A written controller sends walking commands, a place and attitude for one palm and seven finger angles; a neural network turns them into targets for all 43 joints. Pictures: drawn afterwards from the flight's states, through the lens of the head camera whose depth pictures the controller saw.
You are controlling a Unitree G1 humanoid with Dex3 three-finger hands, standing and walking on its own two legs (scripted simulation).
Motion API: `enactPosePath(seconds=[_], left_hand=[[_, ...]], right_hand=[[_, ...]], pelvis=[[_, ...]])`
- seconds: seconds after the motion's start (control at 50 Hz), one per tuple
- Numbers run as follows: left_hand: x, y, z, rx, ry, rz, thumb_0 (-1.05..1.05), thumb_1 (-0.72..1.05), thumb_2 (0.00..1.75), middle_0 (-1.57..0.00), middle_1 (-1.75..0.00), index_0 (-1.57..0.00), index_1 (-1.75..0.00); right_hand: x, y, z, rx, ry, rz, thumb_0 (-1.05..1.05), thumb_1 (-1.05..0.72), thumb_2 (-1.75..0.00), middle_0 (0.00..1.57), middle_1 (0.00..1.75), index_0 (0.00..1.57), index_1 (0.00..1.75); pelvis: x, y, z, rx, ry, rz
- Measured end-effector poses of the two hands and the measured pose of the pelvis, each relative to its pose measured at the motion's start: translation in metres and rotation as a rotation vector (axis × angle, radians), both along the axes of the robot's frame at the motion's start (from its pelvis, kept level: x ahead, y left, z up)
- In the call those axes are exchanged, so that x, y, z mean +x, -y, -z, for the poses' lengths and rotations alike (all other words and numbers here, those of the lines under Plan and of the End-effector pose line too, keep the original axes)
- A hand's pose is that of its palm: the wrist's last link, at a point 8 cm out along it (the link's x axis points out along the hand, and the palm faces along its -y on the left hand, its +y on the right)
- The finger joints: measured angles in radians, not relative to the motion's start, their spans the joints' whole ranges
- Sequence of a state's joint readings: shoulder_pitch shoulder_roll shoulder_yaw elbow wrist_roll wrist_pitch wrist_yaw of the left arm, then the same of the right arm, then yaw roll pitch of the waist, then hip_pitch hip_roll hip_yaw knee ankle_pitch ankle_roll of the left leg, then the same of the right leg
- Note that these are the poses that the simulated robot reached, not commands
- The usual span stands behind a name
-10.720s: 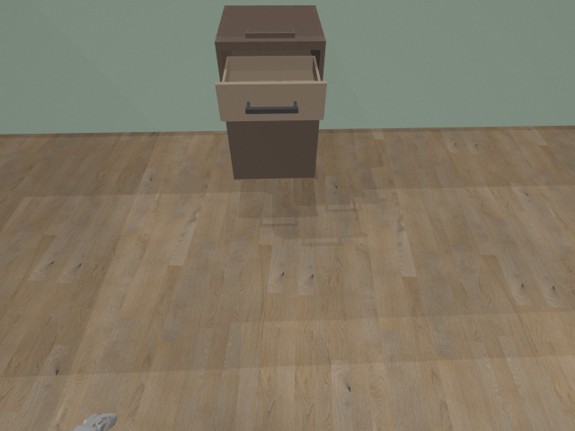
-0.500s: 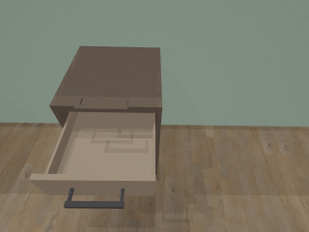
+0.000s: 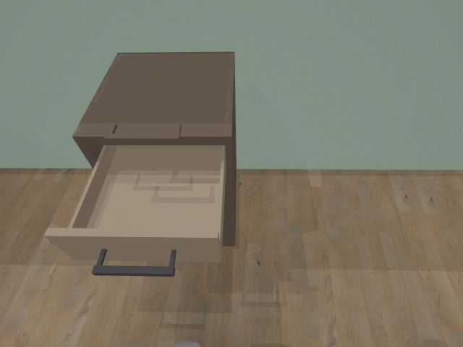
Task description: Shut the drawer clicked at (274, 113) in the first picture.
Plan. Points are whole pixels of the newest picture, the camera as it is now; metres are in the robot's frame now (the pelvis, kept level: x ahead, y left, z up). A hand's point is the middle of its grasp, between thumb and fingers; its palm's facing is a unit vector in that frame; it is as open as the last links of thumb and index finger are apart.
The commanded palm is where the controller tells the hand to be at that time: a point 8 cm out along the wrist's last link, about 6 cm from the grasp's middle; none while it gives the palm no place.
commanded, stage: come to a stop and stand still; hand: left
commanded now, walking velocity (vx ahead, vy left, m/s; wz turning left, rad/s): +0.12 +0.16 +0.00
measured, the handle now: (136, 262) +0.31 +0.26 -0.17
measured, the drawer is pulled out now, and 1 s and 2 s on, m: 0.28 0.28 0.28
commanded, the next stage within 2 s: look again from close up in 0.90 s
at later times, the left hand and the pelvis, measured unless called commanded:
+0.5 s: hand out of the picture -0.01 +0.21 -0.17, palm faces +0.01 -0.97 -0.24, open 7.3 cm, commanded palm none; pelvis -0.02 +0.02 +0.00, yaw +0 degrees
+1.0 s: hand out of the picture -0.01 +0.17 -0.17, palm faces +0.04 -0.98 -0.19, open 7.3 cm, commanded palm none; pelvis +0.01 +0.02 +0.00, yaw +1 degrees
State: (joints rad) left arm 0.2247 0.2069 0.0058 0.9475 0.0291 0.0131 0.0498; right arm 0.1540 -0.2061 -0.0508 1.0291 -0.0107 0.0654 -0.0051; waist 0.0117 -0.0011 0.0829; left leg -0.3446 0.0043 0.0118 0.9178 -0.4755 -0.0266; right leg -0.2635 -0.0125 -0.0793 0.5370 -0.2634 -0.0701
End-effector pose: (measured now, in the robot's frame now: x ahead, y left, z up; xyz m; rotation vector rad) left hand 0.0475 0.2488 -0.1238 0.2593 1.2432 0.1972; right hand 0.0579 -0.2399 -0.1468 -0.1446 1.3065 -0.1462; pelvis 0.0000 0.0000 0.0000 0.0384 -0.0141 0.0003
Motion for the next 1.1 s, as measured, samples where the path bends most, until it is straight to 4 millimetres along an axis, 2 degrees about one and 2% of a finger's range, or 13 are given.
enactPosePath(seconds=[0.1,0.18,0.28,0.4,0.52,0.62,0.78,0.92,1.0,1.1], left_hand=[[-0.02,0.005,0.0,-0.033,0.021,-0.029,0.0,0.91,0.9,-0.2,-0.3,-0.2,-0.3],[-0.041,-0.003,0.006,-0.05,0.006,-0.056,0.0,0.91,0.9,-0.2,-0.3,-0.2,-0.3],[-0.06,-0.019,0.017,-0.066,-0.048,-0.064,0.0,0.91,0.9,-0.2,-0.3,-0.2,-0.3],[-0.067,-0.019,0.01,-0.072,-0.079,-0.047,0.0,0.91,0.9,-0.2,-0.3,-0.2,-0.3],[-0.067,-0.004,0.011,-0.062,-0.124,-0.035,0.0,0.91,0.9,-0.19,-0.3,-0.2,-0.3],[-0.064,0.013,0.013,-0.091,-0.152,-0.044,0.0,0.91,0.9,-0.19,-0.3,-0.2,-0.3],[-0.061,0.026,0.019,-0.118,-0.174,-0.064,0.01,0.93,0.9,-0.2,-0.3,-0.2,-0.3],[-0.061,0.027,0.018,-0.121,-0.173,-0.073,0.01,0.93,0.9,-0.2,-0.3,-0.2,-0.3],[-0.062,0.025,0.017,-0.118,-0.165,-0.075,0.01,0.92,0.9,-0.2,-0.3,-0.2,-0.3],[-0.067,0.017,0.02,-0.113,-0.142,-0.059,0.0,0.92,0.9,-0.2,-0.3,-0.2,-0.3]], right_hand=[[-0.01,0.001,-0.009,-0.013,0.002,-0.036,0.01,-0.91,-0.9,0.2,0.29,0.2,0.3],[-0.02,-0.007,-0.012,-0.025,0.015,-0.057,0.01,-0.91,-0.9,0.2,0.29,0.2,0.3],[-0.054,-0.027,-0.012,-0.033,0.003,-0.03,0.01,-0.91,-0.9,0.2,0.29,0.2,0.3],[-0.105,-0.052,-0.004,0.028,-0.125,0.016,0.01,-0.91,-0.9,0.2,0.29,0.2,0.3],[-0.126,-0.063,0.01,0.082,-0.206,0.056,0.01,-0.91,-0.9,0.2,0.29,0.2,0.3],[-0.12,-0.065,0.007,0.088,-0.224,0.061,0.01,-0.91,-0.9,0.2,0.29,0.2,0.3],[-0.09,-0.056,0.002,0.05,-0.184,0.053,0.01,-0.91,-0.9,0.2,0.29,0.2,0.3],[-0.065,-0.049,0.001,0.03,-0.131,0.036,0.01,-0.91,-0.9,0.2,0.29,0.2,0.3],[-0.06,-0.045,0.0,0.02,-0.12,0.03,0.01,-0.92,-0.9,0.2,0.29,0.2,0.3],[-0.055,-0.039,-0.001,-0.01,-0.076,0.017,0.02,-0.93,-0.9,0.2,0.29,0.2,0.3]], pelvis=[[-0.013,-0.002,-0.004,-0.002,0.011,-0.016],[-0.023,-0.01,-0.003,-0.015,0.014,-0.023],[-0.028,-0.023,0.0,-0.028,0.016,-0.015],[-0.022,-0.03,-0.004,-0.028,-0.003,-0.014],[-0.015,-0.024,0.002,-0.014,-0.007,0.002],[-0.003,-0.02,0.0,-0.03,-0.012,-0.009],[0.009,-0.015,-0.002,-0.038,-0.011,-0.007],[0.011,-0.015,-0.003,-0.041,-0.007,-0.008],[0.01,-0.015,-0.004,-0.04,-0.004,-0.009],[-0.003,-0.024,0.0,-0.074,-0.015,-0.012]])
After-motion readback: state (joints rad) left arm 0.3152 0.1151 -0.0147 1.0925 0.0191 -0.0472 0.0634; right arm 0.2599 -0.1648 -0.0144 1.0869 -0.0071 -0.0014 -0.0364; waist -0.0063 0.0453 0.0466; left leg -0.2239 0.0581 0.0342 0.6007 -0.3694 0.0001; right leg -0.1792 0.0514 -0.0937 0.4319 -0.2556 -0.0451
